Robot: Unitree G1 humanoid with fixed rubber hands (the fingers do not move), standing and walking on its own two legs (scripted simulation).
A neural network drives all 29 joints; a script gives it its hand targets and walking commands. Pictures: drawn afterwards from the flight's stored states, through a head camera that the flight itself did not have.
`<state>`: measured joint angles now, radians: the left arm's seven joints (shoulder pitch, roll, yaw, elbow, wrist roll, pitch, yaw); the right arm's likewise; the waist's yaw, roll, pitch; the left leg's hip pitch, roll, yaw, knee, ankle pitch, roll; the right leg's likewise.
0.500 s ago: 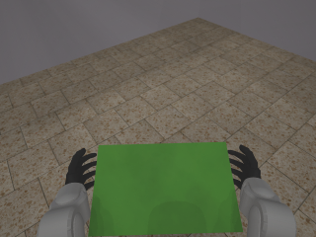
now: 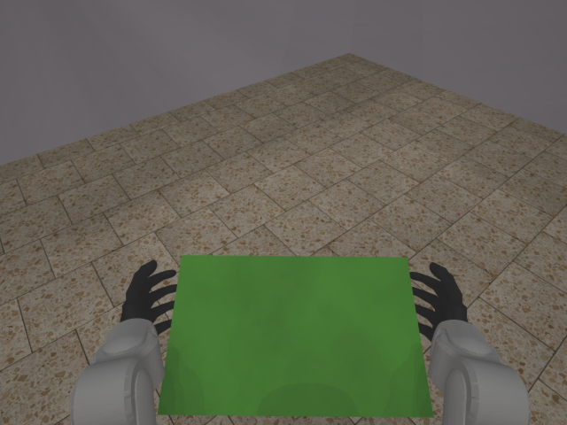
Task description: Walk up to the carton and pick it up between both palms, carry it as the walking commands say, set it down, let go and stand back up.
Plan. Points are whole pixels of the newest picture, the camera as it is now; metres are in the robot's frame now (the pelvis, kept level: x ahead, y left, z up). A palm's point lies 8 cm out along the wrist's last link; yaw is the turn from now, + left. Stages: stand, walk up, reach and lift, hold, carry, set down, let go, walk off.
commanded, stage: carry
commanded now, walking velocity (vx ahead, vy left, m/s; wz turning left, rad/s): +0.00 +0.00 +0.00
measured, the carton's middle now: (292, 340) +0.27 +0.00 +0.00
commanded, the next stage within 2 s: none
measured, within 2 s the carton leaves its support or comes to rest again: neither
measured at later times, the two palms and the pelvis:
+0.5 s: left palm (168, 338) +0.23 +0.14 +0.09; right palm (489, 377) +0.18 -0.21 +0.09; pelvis -0.03 +0.00 -0.01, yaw -9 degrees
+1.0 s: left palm (238, 326) +0.25 +0.06 +0.08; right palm out of the picture +0.11 -0.27 +0.07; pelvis -0.04 -0.01 -0.01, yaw -23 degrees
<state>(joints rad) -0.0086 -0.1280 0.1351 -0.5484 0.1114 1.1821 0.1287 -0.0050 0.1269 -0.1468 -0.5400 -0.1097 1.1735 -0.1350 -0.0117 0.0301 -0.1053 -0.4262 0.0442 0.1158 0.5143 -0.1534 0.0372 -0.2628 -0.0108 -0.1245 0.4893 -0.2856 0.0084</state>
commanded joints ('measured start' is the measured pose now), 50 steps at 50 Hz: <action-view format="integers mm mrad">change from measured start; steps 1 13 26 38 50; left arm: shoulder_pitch -352 -423 -418 -408 -349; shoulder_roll -770 -754 -801 -784 -808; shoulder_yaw -746 -767 -757 -769 -742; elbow -22 -44 -43 -86 -57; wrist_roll -361 -392 -394 -390 -386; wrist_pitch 18 50 18 7 -11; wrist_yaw -220 -225 -223 -225 -234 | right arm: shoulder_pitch -445 -409 -447 -385 -411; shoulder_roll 760 767 797 777 809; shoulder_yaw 793 739 751 745 796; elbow -112 -31 -67 -55 -64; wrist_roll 395 373 379 369 378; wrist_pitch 34 57 29 6 5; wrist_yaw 232 222 216 213 222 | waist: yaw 18 17 27 17 20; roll -163 -13 -73 148 -144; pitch -138 -87 -163 -201 -197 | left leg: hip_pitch -2 129 78 220 -268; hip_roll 97 189 213 473 103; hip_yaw -102 -97 15 -128 -80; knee -19 -86 31 -195 604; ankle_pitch -106 -172 -230 -114 -383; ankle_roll -54 -70 -124 9 -157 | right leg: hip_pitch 96 -138 -102 -279 119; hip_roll -267 -145 -136 2 -213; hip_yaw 252 212 361 118 460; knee -171 -80 -67 375 -7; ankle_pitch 61 -65 61 -181 564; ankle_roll -75 -45 -97 -42 -198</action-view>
